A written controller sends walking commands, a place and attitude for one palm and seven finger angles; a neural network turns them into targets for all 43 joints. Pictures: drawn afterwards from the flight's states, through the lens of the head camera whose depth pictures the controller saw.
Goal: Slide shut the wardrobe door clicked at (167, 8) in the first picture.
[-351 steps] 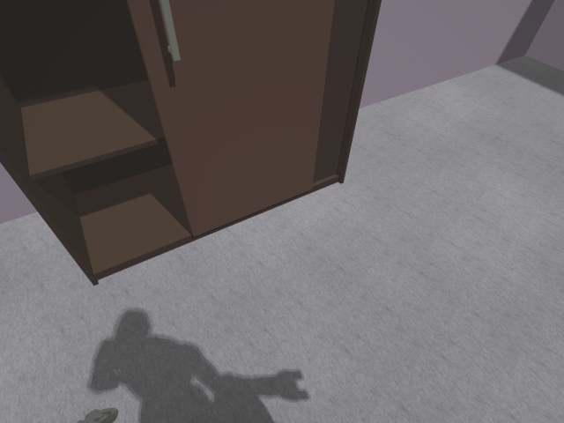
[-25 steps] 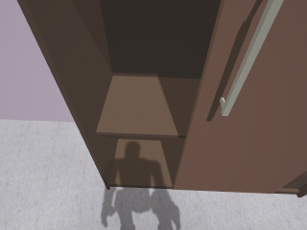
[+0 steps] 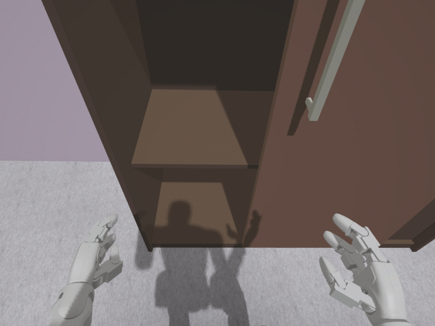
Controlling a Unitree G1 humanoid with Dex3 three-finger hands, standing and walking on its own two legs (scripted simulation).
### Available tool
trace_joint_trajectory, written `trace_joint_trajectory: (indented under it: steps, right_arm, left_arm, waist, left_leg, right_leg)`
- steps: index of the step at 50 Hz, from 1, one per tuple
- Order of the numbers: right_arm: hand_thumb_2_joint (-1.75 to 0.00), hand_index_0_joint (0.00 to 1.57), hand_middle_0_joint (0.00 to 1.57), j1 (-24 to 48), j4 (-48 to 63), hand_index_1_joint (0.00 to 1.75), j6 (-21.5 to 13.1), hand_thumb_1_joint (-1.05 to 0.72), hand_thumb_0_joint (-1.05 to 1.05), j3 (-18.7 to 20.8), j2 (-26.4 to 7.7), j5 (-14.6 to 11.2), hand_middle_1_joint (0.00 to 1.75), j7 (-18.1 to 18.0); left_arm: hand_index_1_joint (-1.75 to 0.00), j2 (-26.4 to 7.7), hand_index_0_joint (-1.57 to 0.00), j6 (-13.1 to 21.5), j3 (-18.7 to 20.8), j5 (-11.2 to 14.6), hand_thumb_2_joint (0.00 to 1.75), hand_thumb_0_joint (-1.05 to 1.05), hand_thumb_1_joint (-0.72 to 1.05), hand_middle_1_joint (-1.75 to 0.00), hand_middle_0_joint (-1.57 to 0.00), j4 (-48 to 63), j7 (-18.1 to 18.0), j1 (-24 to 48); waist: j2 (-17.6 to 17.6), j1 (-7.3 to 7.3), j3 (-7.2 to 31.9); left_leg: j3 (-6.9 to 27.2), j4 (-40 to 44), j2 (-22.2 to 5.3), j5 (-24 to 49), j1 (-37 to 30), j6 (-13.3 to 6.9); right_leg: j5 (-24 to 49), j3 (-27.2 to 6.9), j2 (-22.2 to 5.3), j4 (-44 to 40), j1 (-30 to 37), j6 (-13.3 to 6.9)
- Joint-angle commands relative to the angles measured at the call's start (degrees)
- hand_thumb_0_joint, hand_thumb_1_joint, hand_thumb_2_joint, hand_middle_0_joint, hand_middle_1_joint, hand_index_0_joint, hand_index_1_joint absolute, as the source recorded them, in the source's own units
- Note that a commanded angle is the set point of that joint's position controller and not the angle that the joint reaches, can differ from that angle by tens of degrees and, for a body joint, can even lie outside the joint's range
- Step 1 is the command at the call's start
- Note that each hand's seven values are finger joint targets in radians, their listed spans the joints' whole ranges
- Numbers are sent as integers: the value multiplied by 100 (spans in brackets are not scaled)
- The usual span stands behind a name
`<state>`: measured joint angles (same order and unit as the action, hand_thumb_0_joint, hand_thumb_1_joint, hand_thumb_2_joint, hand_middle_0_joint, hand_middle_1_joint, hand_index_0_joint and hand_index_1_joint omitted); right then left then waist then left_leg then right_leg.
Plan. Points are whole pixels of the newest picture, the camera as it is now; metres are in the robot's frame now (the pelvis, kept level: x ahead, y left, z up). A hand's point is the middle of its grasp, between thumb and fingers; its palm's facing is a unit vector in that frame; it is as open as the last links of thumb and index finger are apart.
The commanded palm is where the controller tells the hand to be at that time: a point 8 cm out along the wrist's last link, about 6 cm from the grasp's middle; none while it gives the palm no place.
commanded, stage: raise the hand with hooked fingers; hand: right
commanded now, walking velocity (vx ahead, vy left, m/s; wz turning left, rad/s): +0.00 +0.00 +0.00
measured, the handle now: (336, 40) +0.54 -0.18 +0.28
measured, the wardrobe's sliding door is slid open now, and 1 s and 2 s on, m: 0.41 0.41 0.41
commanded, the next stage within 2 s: move the hooked fingers beside the handle in 1.64 s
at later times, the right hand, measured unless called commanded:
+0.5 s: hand (396, 225) +0.25 -0.24 +0.14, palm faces +0.00 +1.00 -0.09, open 11.9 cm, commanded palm +0.22 -0.30 +0.15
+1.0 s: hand out of the picture +0.28 -0.31 +0.23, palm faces +0.06 +0.99 -0.12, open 13.9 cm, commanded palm +0.24 -0.35 +0.24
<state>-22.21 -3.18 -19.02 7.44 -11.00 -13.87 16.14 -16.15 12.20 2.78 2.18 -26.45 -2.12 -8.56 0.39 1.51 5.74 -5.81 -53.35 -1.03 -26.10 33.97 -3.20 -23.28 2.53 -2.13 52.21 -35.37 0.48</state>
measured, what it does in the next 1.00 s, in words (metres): rises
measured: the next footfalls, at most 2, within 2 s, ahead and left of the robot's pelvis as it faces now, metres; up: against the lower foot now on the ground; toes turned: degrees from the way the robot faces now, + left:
none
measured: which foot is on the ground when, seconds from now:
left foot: down 0.00-1.00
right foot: down 0.00-1.00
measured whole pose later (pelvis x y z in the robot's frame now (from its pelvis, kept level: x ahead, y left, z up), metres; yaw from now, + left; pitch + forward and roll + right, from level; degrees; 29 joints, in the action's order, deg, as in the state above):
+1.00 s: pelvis +0.02 -0.03 +0.05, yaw -2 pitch -2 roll +1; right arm 4.7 -4.5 4.6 25.0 -26.0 -19.1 26.8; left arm -13.9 16.6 -6.5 3.7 -36.7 -4.2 -10.4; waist -3.1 4.1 1.0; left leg -6.7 -25.5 -1.2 -14.4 8.7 -0.4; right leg -13.8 1.7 0.1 28.3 -12.4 -1.8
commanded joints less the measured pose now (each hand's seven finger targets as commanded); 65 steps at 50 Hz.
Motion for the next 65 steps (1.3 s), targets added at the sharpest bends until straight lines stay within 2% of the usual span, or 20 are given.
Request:
trace_joint_trajectory:
  steps: [1, 3, 5, 8, 10, 12, 14, 18, 19, 21, 25, 30, 37, 40, 42, 48, 50, 57, 60, 65]
  right_arm:
    - [-66, 24, 24, 2077, 2053, 66, -831, -34, 0, 451, -1026, -116, 66, -294]
    - [-64, 24, 24, 2303, 1897, 69, -919, -29, 0, 272, -1049, -167, 69, -79]
    - [-62, 25, 25, 2465, 1513, 72, -710, -25, 0, 321, -1260, -268, 72, 214]
    - [-59, 25, 25, 2161, 733, 76, -168, -18, 0, 711, -1491, -424, 76, 519]
    - [-57, 25, 25, 2065, 588, 80, 210, -13, 0, 936, -1560, -538, 80, 580]
    - [-55, 26, 26, 1745, 532, 82, 412, -8, 0, 1258, -1676, -631, 82, 534]
    - [-53, 26, 26, 1744, 780, 86, 448, -4, 0, 1441, -1770, -667, 86, 468]
    - [-49, 27, 27, 1715, 1292, 92, 367, 6, 0, 1485, -1724, -623, 92, 319]
    - [-48, 27, 27, 1745, 1175, 93, 425, 8, 0, 1547, -1789, -642, 93, 339]
    - [-46, 27, 27, 1870, 1125, 96, 491, 13, 0, 1479, -1735, -621, 96, 392]
    - [-42, 28, 28, 2377, 1519, 102, 626, 22, 0, 1704, -2074, -625, 102, 436]
    - [-37, 29, 29, 2801, 1380, 110, 939, 34, 0, 1758, -2151, -674, 110, 576]
    - [-30, 30, 30, 3385, 1248, 120, 1442, 50, 0, 1917, -2385, -677, 120, 768]
    - [-30, 30, 30, 3767, 1302, 120, 1626, 50, 0, 2031, -2580, -663, 120, 849]
    - [-30, 30, 30, 3878, 1326, 120, 1736, 50, 0, 2127, -2691, -651, 120, 898]
    - [-30, 30, 30, 4317, 907, 120, 2117, 50, 0, 2366, -3006, -698, 120, 1046]
    - [-30, 30, 30, 4519, 766, 120, 2237, 50, 0, 2383, -3100, -708, 120, 1111]
    - [-30, 30, 30, 5166, 848, 120, 2394, 50, 0, 2699, -3669, -684, 120, 1264]
    - [-30, 30, 30, 4610, 124, 120, 2558, 50, 0, 2501, -3291, -781, 120, 1388]
    - [-30, 30, 30, 4670, 558, 120, 2589, 50, 0, 2673, -3511, -782, 120, 1366]
  left_arm:
    - [-30, -409, -20, 340, -63, -15, 90, 0, 90, -30, -20, 515, -146, -133]
    - [-30, -469, -20, 525, -145, 7, 90, 0, 90, -30, -20, 324, -214, -149]
    - [-30, -551, -20, 650, -227, 34, 90, 0, 90, -30, -20, 201, -273, -129]
    - [-30, -582, -20, 782, -293, 87, 90, 0, 90, -30, -20, 78, -333, -25]
    - [-30, -570, -20, 824, -332, 89, 90, 0, 90, -30, -20, 78, -320, 32]
    - [-30, -544, -20, 891, -311, 70, 90, 0, 90, -30, -20, 81, -285, 61]
    - [-30, -553, -20, 975, -316, 31, 90, 0, 90, -30, -20, 84, -225, 57]
    - [-30, -581, -20, 1155, -267, 21, 90, 0, 90, -30, -20, 39, -126, -74]
    - [-30, -624, -20, 1163, -264, 0, 90, 0, 90, -30, -20, 2, -126, -81]
    - [-30, -656, -20, 1205, -244, 45, 90, 0, 90, -30, -20, -53, -135, -127]
    - [-30, -711, -20, 1271, -239, 60, 90, 0, 90, -30, -20, -88, -196, -106]
    - [-30, -710, -20, 1238, -307, 96, 90, 0, 90, -30, -20, -186, -256, -34]
    - [-30, -658, -20, 1071, -413, 125, 90, 0, 90, -30, -20, -174, -282, 124]
    - [-30, -629, -20, 986, -463, 135, 90, 0, 90, -30, -20, -165, -282, 209]
    - [-30, -609, -20, 942, -487, 132, 90, 0, 90, -30, -20, -137, -276, 248]
    - [-30, -608, -20, 747, -547, 176, 90, 0, 90, -30, -20, -174, -276, 385]
    - [-30, -600, -20, 681, -585, 198, 90, 0, 90, -30, -20, -181, -273, 445]
    - [-30, -618, -20, 613, -603, 237, 90, 0, 90, -30, -20, -75, -275, 538]
    - [-30, -654, -20, 559, -593, 266, 90, 0, 90, -30, -20, -127, -219, 475]
    - [-30, -698, -20, 536, -513, 282, 90, 0, 90, -30, -20, 8, -154, 560]
  waist:
    - [-466, -404, 429]
    - [-576, -503, 384]
    - [-457, -502, 318]
    - [-168, -272, 247]
    - [-264, -107, 340]
    - [105, 47, 484]
    - [-27, 149, 550]
    - [-195, 109, 617]
    - [1, 88, 489]
    - [-145, 53, 362]
    - [-434, 91, 634]
    - [-531, 89, 350]
    - [-498, 125, 356]
    - [-756, 132, 428]
    - [-693, 147, 573]
    - [-460, 143, 460]
    - [-568, 130, 306]
    - [-743, 167, 696]
    - [-308, 154, 249]
    - [-408, 200, 557]
  left_leg:
    - [998, 1689, 37, -361, -245, 181]
    - [938, 1814, 61, -323, -260, 185]
    - [965, 1983, 50, -391, -447, 203]
    - [1052, 2301, -50, -616, -852, 257]
    - [960, 2339, -81, -331, -1097, 250]
    - [921, 2356, -100, 57, -1401, 291]
    - [774, 2266, -49, 551, -1534, 258]
    - [447, 2197, 57, 1191, -1534, 254]
    - [438, 2218, 97, 1322, -1564, 247]
    - [367, 2285, 111, 1294, -1497, 255]
    - [261, 2363, 143, 1484, -1737, 215]
    - [162, 2544, 202, 1812, -1888, 185]
    - [116, 2776, 232, 2045, -2131, 175]
    - [128, 2872, 231, 2148, -2239, 146]
    - [111, 2895, 238, 2287, -2329, 149]
    - [121, 3081, 228, 2281, -2372, 154]
    - [160, 3186, 212, 2209, -2369, 140]
    - [198, 3282, 195, 2200, -2580, 117]
    - [198, 3311, 177, 2226, -2455, 146]
    - [339, 3248, 100, 2319, -2535, 169]
  right_leg:
    - [132, -263, 230, -605, 459, -251]
    - [85, -333, 207, -699, 667, -269]
    - [25, -405, 198, -826, 663, -269]
    - [17, -418, 199, -1069, 571, -248]
    - [252, -435, 208, -1239, 704, -237]
    - [558, -438, 213, -1329, 731, -231]
    - [881, -450, 212, -1463, 946, -232]
    - [1165, -394, 203, -1731, 1373, -241]
    - [1249, -420, 198, -1746, 1388, -253]
    - [1165, -381, 198, -1877, 1509, -249]
    - [1308, -434, 196, -2087, 1963, -257]
    - [1524, -498, 187, -2356, 2261, -230]
    - [1724, -571, 168, -2655, 2635, -207]
    - [1853, -587, 180, -2732, 2835, -193]
    - [2030, -604, 169, -2767, 2983, -180]
    - [1973, -614, 185, -2901, 3011, -197]
    - [1861, -593, 210, -2932, 2945, -202]
    - [1927, -605, 252, -2999, 3216, -230]
    - [1820, -549, 236, -2994, 2900, -232]
    - [1884, -456, 262, -2850, 2920, -250]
